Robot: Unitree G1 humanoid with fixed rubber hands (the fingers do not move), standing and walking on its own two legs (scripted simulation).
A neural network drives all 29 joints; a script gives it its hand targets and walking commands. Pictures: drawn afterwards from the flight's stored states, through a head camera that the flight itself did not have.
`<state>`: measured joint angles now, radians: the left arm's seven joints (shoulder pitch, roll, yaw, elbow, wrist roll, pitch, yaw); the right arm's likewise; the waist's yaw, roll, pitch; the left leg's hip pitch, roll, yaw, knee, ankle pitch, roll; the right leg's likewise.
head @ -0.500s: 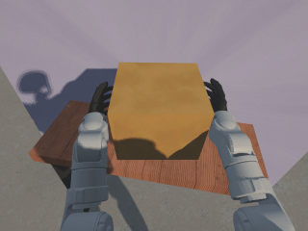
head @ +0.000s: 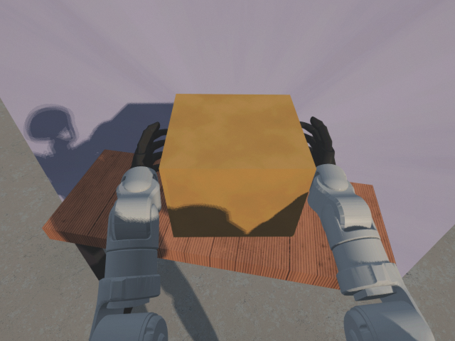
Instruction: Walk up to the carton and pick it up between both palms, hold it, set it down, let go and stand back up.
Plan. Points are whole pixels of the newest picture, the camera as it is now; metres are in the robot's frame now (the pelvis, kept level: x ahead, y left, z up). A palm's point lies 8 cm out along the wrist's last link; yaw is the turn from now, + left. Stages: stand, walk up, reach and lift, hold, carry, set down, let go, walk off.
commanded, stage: hold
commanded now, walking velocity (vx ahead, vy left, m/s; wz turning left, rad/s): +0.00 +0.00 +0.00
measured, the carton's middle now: (233, 163) +0.37 +0.00 +0.15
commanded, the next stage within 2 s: set down in 1.24 s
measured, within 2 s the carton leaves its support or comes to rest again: neither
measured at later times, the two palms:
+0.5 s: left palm (145, 169) +0.35 +0.15 +0.16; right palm (320, 164) +0.35 -0.15 +0.16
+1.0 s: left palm (144, 165) +0.35 +0.15 +0.16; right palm (318, 161) +0.36 -0.14 +0.16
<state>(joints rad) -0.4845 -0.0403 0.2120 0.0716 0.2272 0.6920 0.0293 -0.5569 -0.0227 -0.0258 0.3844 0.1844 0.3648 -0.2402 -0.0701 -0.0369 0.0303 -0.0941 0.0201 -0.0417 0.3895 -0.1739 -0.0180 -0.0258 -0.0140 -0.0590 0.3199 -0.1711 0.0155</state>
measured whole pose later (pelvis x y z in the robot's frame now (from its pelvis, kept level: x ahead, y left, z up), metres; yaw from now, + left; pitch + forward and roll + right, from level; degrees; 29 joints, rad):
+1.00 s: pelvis +0.00 +0.00 +0.00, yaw -1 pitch -6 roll -1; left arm -0.51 -0.04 0.21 0.09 0.23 0.69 0.04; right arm -0.58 -0.04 -0.01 0.42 0.19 0.34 -0.24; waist -0.04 -0.03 0.02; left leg -0.11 0.03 -0.03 0.39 -0.17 -0.02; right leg -0.05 -0.01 -0.05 0.32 -0.17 0.01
